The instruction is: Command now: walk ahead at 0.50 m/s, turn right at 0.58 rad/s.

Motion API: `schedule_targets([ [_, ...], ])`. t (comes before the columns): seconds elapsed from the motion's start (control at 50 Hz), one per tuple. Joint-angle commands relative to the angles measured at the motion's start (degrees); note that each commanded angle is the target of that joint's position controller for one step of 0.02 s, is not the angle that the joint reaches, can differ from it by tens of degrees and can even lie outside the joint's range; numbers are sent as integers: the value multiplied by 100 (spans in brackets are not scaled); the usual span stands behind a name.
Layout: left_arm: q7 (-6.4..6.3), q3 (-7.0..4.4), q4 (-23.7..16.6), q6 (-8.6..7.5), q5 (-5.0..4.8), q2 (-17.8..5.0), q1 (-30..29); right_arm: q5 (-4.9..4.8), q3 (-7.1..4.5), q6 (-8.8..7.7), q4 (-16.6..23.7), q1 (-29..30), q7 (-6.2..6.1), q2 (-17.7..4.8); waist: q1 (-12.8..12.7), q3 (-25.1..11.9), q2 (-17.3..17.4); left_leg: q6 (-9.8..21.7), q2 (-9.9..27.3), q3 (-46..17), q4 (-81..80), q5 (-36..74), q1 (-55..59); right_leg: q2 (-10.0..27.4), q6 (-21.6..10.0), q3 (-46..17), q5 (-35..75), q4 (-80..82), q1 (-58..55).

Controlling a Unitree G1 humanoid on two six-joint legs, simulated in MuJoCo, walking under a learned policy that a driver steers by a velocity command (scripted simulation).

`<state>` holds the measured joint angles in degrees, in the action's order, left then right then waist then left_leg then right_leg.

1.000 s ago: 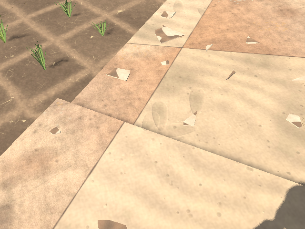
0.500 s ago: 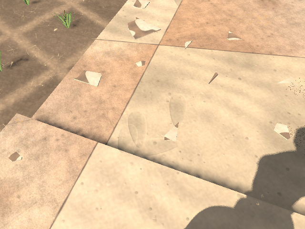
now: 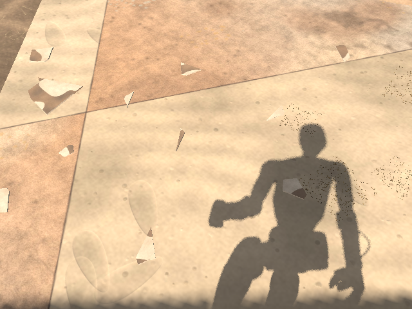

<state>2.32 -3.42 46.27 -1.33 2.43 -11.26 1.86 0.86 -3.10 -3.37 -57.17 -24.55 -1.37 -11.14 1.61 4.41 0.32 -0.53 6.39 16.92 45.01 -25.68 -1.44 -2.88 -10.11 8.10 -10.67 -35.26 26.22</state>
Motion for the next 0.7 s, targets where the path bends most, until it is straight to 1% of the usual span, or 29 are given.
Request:
schedule_targets([
  [0.02,-183,-514,143,121,-101,-1711,2197,-61,-178,-172,1114,708,129,-903,-998,-1906,-483,-2,-601,-1618,4155,-194,-4284,2268,-1506,-4815,-583,2019,-4533],
  [0.04,-253,-441,220,127,-122,-1468,1914,-112,-137,-256,1238,1045,145,-805,-817,-1149,-248,74,-261,-1780,3899,343,-4551,2193,-1331,-3951,-151,2027,-3955],
  [0.06,-267,-357,251,87,-160,-1118,1675,-116,-126,-315,1146,881,136,-790,-508,-653,139,108,-31,-1802,3188,725,-4154,1954,-1068,-3376,610,2092,-3053],
  [0.08,-285,-302,233,14,-178,-967,1463,-30,-147,-258,1132,877,114,-789,-286,-484,240,83,87,-1863,2781,785,-3776,1655,-875,-2949,1269,2113,-2550],
  [0.1,-292,-257,192,-57,-216,-864,1319,94,-138,-133,1083,691,112,-735,-88,-493,228,24,122,-1873,2534,823,-3379,1436,-786,-2623,1710,2157,-2184],
  [0.12,-277,-230,180,-134,-243,-845,1330,152,-140,-5,1085,624,128,-699,-7,-532,165,-34,117,-1876,2313,812,-3184,1300,-748,-2466,1926,2179,-2019],
  [0.14,-259,-231,205,-203,-277,-895,1425,173,-136,97,1131,658,148,-661,37,-508,113,-90,95,-1825,2105,824,-3154,1181,-734,-2353,2102,2198,-1901],
  [0.2,-222,-260,237,-258,-265,-1088,1769,162,-106,226,1377,1243,177,-634,-74,-297,-90,-201,36,-1699,1337,1438,-3428,959,-613,-2221,2049,2335,-1696],
  [0.24,-213,-248,245,-238,-276,-1107,2025,162,-92,230,1628,1886,206,-687,-280,-151,-149,-222,-69,-1661,591,1976,-3576,841,-442,-2255,2066,2370,-1714],
  [0.26,-204,-265,241,-229,-264,-1161,2077,195,-39,228,1689,2036,238,-592,-319,-188,-256,-201,-216,-1553,369,2338,-3300,733,-345,-2131,2416,2303,-1573],
  [0.3,-211,-268,243,-206,-268,-1196,2219,144,-9,198,1794,2269,261,-619,-431,-255,-444,-131,-379,-1560,-74,2685,-3064,627,-224,-2102,2601,2199,-1662],
  [0.32,-224,-273,195,-219,-160,-1231,2247,147,-46,163,1683,2074,276,-746,-426,-496,-513,-36,-385,-1611,429,3166,-3058,793,-254,-2218,2883,2003,-1948],
  [0.36,-257,-257,109,-206,-155,-1213,2337,181,-63,91,1774,2272,288,-924,-484,-468,-362,22,-334,-1760,453,2828,-3517,922,-395,-2474,2893,1693,-2438],
  [0.38,-272,-258,74,-195,-125,-1236,2406,198,-52,49,1857,2458,301,-935,-541,-390,-340,45,-359,-1784,421,2561,-3677,1002,-458,-2626,2968,1558,-2629],
  [0.4,-294,-257,46,-174,-99,-1243,2407,176,-47,4,1864,2446,311,-976,-531,-358,-312,82,-398,-1775,329,2327,-3692,1061,-491,-2670,3113,1417,-2786],
  [0.44,-308,-243,-75,-169,-65,-1238,2158,180,-60,-44,1722,1915,333,-1007,-260,-381,-447,246,-535,-1712,-117,1794,-2903,1038,-342,-2557,3775,977,-2612],
  [0.46,-298,-245,-63,-165,-34,-1253,2120,121,-102,-60,1636,1688,321,-1044,-216,-454,-569,330,-596,-1735,-584,2138,-2479,760,-193,-2438,3666,629,-2635],
  [0.48,-275,-229,-96,-169,-37,-1246,1930,126,-159,-85,1483,1113,298,-1133,87,-623,-592,422,-755,-1602,-823,1970,-1628,642,-81,-2382,3977,-2,-2370],
  [0.5,-256,-256,-173,-199,-100,-1320,1624,170,-220,-138,1239,249,270,-1182,560,-832,-380,466,-806,-1499,-1150,2043,-653,528,-30,-2310,3991,-1084,-1886],
  [0.52,-203,-199,-315,-251,-241,-977,1951,193,-357,-227,1158,-442,221,-1615,660,-1382,1001,972,260,-3151,-1785,1558,881,-47,353,-1900,2392,-3202,-579],
  [0.54,-241,-71,-248,-295,-251,-642,2474,46,-361,-216,1122,-397,251,-1607,313,-1687,1927,1471,1460,-5422,-2572,965,1601,-636,507,-1549,-1736,-4367,773],
  [0.56,-299,-60,-217,-290,-155,-890,2103,14,-281,-242,1226,137,291,-1307,143,-662,1050,1673,1588,-5943,-3009,662,850,-311,454,-1707,-1650,-4336,1709],
  [0.58,-280,-119,-218,-264,-112,-1114,1392,54,-196,-258,1393,624,294,-972,167,-13,-119,1559,1328,-5031,-2963,1077,122,13,476,-1826,-1248,-3890,1660],
  [0.6,-207,-143,-290,-236,-69,-1141,1265,94,-199,-309,1311,604,281,-1054,83,132,82,1648,1325,-4728,-2847,2191,-156,27,533,-1763,-1260,-3629,1682],
  [0.62,-132,-168,-408,-171,57,-1202,1000,55,-182,-324,1183,565,247,-1040,-29,180,65,1446,1097,-4281,-2872,2305,-321,220,601,-1831,-1160,-3138,1613],
  [0.64,-52,-152,-436,-100,94,-1146,933,31,-176,-333,1135,633,229,-1069,-140,158,227,1291,856,-3850,-3089,1976,-609,279,677,-1689,-954,-2688,1322],
  [0.66,25,-91,-447,-41,104,-977,823,44,-217,-313,1049,648,212,-1156,-169,61,345,1249,656,-3458,-3262,1986,-830,226,738,-1367,-659,-2478,1000],
  [0.68,92,-56,-568,-25,88,-942,610,29,-228,-321,1002,629,212,-1215,-181,73,395,1247,534,-3142,-3495,2119,-947,239,779,-1173,-286,-2039,885],
  [0.7,125,-38,-476,-16,122,-871,644,67,-247,-347,908,502,222,-1262,-149,-56,556,1304,552,-2890,-3350,2420,-779,287,722,-963,441,-2257,887],
])
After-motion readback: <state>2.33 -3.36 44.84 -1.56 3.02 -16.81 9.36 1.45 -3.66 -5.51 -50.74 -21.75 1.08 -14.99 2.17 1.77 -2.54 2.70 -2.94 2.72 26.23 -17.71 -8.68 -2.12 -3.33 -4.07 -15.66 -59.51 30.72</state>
